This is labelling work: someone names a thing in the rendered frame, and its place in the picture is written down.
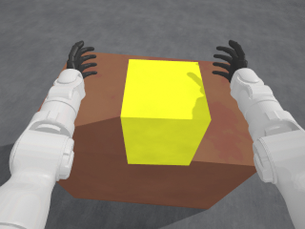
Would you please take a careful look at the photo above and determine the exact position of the robot right forearm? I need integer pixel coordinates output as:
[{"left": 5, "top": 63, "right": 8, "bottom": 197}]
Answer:
[{"left": 230, "top": 68, "right": 305, "bottom": 142}]

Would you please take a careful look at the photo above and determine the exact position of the right robot upper arm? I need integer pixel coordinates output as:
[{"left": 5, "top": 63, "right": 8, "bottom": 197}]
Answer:
[{"left": 253, "top": 130, "right": 305, "bottom": 229}]

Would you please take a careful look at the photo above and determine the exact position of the robot left hand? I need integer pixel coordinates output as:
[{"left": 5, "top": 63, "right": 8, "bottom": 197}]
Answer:
[{"left": 66, "top": 40, "right": 97, "bottom": 79}]

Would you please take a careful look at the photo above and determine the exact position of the left robot upper arm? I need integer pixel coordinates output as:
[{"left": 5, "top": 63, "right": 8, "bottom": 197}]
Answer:
[{"left": 0, "top": 130, "right": 74, "bottom": 229}]

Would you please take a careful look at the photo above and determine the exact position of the carton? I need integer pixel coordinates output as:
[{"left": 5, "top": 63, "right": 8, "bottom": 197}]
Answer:
[{"left": 120, "top": 59, "right": 212, "bottom": 166}]

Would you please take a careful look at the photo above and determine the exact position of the robot left forearm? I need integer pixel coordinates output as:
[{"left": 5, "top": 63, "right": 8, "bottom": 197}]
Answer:
[{"left": 9, "top": 69, "right": 86, "bottom": 174}]

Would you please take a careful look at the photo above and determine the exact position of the pedestal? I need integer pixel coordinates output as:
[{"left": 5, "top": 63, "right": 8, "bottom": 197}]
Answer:
[{"left": 37, "top": 52, "right": 257, "bottom": 210}]

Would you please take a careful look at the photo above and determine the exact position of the robot right hand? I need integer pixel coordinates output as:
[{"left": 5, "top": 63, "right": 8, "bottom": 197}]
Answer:
[{"left": 212, "top": 40, "right": 248, "bottom": 83}]

